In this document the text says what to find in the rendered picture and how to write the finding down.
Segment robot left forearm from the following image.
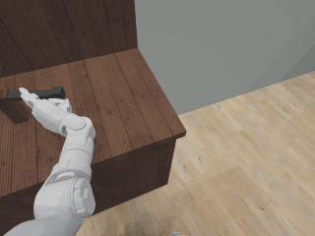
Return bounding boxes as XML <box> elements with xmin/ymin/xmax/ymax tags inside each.
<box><xmin>33</xmin><ymin>113</ymin><xmax>95</xmax><ymax>219</ymax></box>

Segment robot left hand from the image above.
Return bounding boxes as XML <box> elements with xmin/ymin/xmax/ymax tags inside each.
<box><xmin>19</xmin><ymin>88</ymin><xmax>73</xmax><ymax>134</ymax></box>

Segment tap lever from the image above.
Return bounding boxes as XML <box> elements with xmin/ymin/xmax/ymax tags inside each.
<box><xmin>7</xmin><ymin>86</ymin><xmax>66</xmax><ymax>101</ymax></box>

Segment left robot upper arm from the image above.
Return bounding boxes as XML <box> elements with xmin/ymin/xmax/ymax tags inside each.
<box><xmin>3</xmin><ymin>177</ymin><xmax>95</xmax><ymax>236</ymax></box>

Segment counter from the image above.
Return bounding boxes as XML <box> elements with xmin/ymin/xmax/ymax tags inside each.
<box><xmin>0</xmin><ymin>0</ymin><xmax>187</xmax><ymax>236</ymax></box>

